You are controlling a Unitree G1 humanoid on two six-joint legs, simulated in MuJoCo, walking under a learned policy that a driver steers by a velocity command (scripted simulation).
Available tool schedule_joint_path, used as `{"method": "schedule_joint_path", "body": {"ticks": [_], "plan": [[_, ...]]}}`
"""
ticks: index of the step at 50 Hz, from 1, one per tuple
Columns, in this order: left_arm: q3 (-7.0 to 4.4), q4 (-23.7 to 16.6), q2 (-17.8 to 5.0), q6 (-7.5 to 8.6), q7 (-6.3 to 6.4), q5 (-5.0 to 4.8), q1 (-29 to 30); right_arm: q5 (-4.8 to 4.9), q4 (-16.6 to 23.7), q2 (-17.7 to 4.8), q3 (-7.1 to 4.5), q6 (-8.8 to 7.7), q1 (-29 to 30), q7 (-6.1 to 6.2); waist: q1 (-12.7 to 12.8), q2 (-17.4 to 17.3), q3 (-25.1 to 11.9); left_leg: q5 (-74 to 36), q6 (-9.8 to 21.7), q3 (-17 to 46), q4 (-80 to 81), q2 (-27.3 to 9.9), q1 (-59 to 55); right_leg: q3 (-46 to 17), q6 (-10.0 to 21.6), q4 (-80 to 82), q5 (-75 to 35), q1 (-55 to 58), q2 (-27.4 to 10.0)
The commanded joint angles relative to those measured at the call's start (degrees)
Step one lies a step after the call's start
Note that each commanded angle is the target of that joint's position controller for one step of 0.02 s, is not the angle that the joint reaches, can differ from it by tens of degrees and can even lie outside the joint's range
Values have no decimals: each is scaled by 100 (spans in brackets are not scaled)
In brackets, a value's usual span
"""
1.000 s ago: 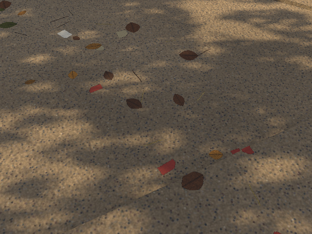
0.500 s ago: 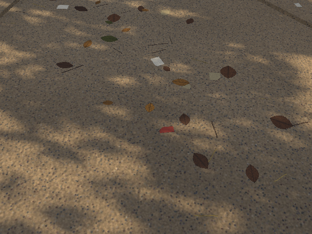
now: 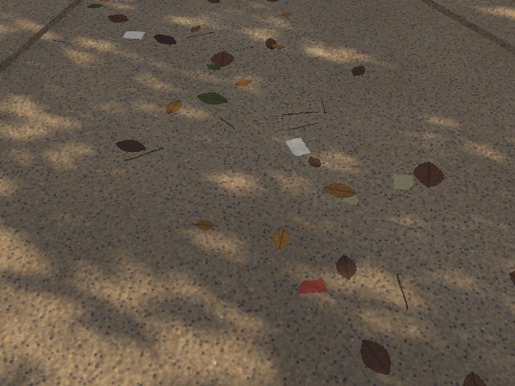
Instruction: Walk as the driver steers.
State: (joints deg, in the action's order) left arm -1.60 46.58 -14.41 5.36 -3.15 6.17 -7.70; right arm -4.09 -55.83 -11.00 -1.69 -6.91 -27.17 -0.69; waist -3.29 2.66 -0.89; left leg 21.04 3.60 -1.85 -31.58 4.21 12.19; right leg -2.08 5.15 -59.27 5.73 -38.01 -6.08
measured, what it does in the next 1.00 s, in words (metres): goes down, turning right: right foot 0.11 m lower, then left foot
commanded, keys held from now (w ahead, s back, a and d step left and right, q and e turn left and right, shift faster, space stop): w+e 1.00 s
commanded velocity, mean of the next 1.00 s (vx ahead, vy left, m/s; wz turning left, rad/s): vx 0.50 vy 0.00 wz -0.47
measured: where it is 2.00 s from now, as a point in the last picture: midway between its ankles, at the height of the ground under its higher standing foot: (383, 255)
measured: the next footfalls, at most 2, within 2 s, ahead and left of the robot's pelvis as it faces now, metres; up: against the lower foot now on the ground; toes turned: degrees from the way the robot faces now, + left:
right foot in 0.22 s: +0.33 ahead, -0.13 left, -0.11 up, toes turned -6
left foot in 0.64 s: +0.57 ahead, +0.03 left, -0.11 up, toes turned -25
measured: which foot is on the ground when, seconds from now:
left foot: down 0.00-0.24, up 0.26-0.62, down 0.64-1.00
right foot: up 0.00-0.20, down 0.22-0.64, up 0.66-1.00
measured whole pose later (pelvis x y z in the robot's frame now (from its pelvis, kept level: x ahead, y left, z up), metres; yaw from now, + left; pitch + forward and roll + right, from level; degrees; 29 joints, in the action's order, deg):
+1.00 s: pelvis +0.55 -0.08 -0.09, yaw -33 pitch +3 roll +1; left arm -5.6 39.2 -16.2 0.9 -1.3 -1.1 -7.3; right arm -0.3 -47.3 -14.3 -5.0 -5.0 -20.6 1.1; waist -4.2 2.6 -0.7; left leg 15.6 0.6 -8.4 -16.6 -0.9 3.8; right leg -3.8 0.1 -49.3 0.8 -42.7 -4.3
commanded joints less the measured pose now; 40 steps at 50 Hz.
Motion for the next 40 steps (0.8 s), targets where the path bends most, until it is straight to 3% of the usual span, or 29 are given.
{"method": "schedule_joint_path", "body": {"ticks": [1,2,3,4,5,7,9,10,11,12,13,14,15,16,17,18,19,21,23,25,28,31,32,33,34,35,36,37,40], "plan": [[113,-163,66,87,-101,-54,-241,-125,679,-421,31,-222,782,130,223,-175,132,-843,763,374,863,-838,1548,66,-58,1965,-3114,962,-35],[117,-264,60,66,-105,-168,111,-121,569,-566,31,-180,490,80,101,-440,273,-576,792,315,964,-866,1832,338,-160,2226,-3251,1390,133],[120,-380,10,11,-93,-186,326,-159,392,-518,87,-152,133,12,73,-561,453,-341,848,538,913,-1126,1853,271,-202,2145,-3147,1473,112],[-68,-654,-450,15,8,-1070,888,806,373,-1086,-202,-109,426,259,103,-526,541,-585,692,690,742,-1229,1778,-7,-155,2614,-3016,1361,346],[-20,-753,-407,24,26,-1110,1185,836,282,-1090,-170,-88,208,317,-25,-388,518,-566,602,624,410,-1320,1292,-2,-151,2812,-2996,1169,399],[21,-815,-205,11,-75,-904,1418,644,129,-877,-172,8,-159,335,-234,-333,561,-499,450,542,-205,-1445,348,-39,-78,3239,-3097,646,336],[28,-693,-96,-27,-216,-837,1191,513,97,-719,-192,130,-253,312,-185,-368,511,-987,370,518,-956,-1468,-302,69,-17,3515,-2716,601,306],[-53,-470,-179,-35,-231,-799,482,472,128,-762,-214,188,-101,273,203,-293,267,-1870,321,340,-1735,-1391,-278,306,82,3604,-2369,1275,465],[-206,-72,-433,-36,-200,-750,-736,449,188,-733,-216,183,142,217,796,-173,-237,-2701,251,106,-3100,-1170,151,536,270,3711,-2365,2663,650],[-389,159,-896,-70,-134,-666,-1554,402,298,-541,-216,56,-57,136,992,803,-814,-996,-140,-362,-5563,-569,1929,-45,681,2755,-4309,4773,125],[-351,86,-1097,-86,-94,-691,-1635,365,524,-233,-29,-93,-743,18,658,1470,-1749,1827,-362,272,-7063,-418,3777,-1926,1539,2086,-4621,6502,-931],[-394,-12,-1030,-223,-47,-795,-1787,404,739,-859,-162,-191,-415,16,921,885,-2289,1848,-365,747,-7134,-586,3887,-2540,1820,2533,-3312,6443,-1105],[-522,115,-1421,-278,74,-781,-1829,758,1255,-632,-71,-240,195,26,859,978,-2052,1234,-438,714,-7211,-523,5087,-3904,2144,3698,748,6408,-1535],[-344,-209,-805,-250,183,-667,-999,678,1324,-970,-196,-207,1010,190,752,-340,-1264,-109,-299,801,-5889,-889,5052,-3764,1603,4313,1858,5094,-1351],[-320,-356,-801,-191,255,-566,-483,622,1377,-980,-214,-105,1031,297,413,-23,-953,-433,-355,913,-5589,-954,4720,-4088,1690,4410,1853,4170,-1469],[-293,-480,-739,-125,243,-575,-93,446,1291,-929,-236,30,997,356,135,-445,-360,-567,-560,968,-4910,-1111,4028,-3617,1611,4576,857,2806,-1130],[-305,-533,-685,-120,238,-615,51,319,1291,-945,-294,101,896,385,-28,-383,-194,-539,-660,998,-4128,-1196,3501,-3021,1500,4500,456,2123,-789],[-345,-587,-747,-85,306,-630,7,226,1443,-846,-301,119,1218,404,-25,-203,-192,-888,-791,709,-2878,-1110,2556,-1960,1265,4410,-660,1234,-181],[-407,-546,-834,-145,406,-739,-239,243,1623,-507,-192,75,1803,338,206,-61,-296,-1800,-796,466,-1523,-820,1731,-1338,1044,4339,-912,917,244],[-441,-449,-851,-233,466,-794,-689,362,1730,-454,-169,63,2169,279,437,73,-435,-2316,-849,476,-782,-534,1464,-1471,991,4264,-527,1286,221],[-459,-454,-730,-315,465,-829,-977,492,1926,-720,-247,29,2512,197,538,125,-356,-1981,-751,668,-75,-423,1429,-2053,858,3973,426,1907,61],[-435,-549,-571,-347,444,-794,-973,482,1872,-973,-400,-72,2056,150,197,268,-434,-1485,-389,651,528,-455,380,-2287,536,3272,942,1966,244],[-357,-640,-307,-302,413,-758,-861,416,1778,-1178,-478,-92,1392,191,-126,61,-774,-1335,-93,1100,464,-1065,-757,-1944,292,2313,1179,1345,514],[-251,-737,91,-221,387,-790,-1351,300,1710,-1650,-589,-52,685,244,-107,-1296,-1481,-1028,605,2804,677,-2357,-2597,-988,-88,489,2520,-79,1275],[-273,-904,-323,-152,374,-834,-1350,373,1551,-1691,-640,-13,258,189,-171,-2192,-1614,431,1071,4636,1130,-3044,-2959,-708,-202,-693,2951,-1281,1047],[-392,-839,-735,-159,374,-800,-1059,396,1691,-1308,-546,-2,481,204,-284,-1413,-1056,940,936,4259,1290,-2795,-2547,-798,-283,-1257,2423,-1607,763],[-431,-894,-785,-207,370,-755,-679,370,1732,-1162,-491,48,752,214,-244,-1014,-550,500,721,3423,1322,-2521,-1943,-618,-328,-1385,1896,-1629,589],[-439,-919,-722,-254,360,-721,-562,335,1774,-1020,-435,90,1079,210,-82,-840,-308,-92,610,2773,1444,-2235,-1350,-533,-359,-1233,1495,-1391,427],[-452,-958,-476,-371,291,-756,-627,337,1728,-828,-380,84,1424,153,248,-1003,-14,-1041,534,1658,1922,-1850,-369,-368,-429,-889,976,-748,187]]}}
Velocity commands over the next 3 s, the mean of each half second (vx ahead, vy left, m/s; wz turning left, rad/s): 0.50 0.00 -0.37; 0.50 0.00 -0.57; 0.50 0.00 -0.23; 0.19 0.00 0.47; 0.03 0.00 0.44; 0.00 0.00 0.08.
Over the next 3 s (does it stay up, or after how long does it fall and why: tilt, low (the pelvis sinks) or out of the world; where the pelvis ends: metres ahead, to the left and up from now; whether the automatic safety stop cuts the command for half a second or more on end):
stays up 0.94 -0.39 -0.10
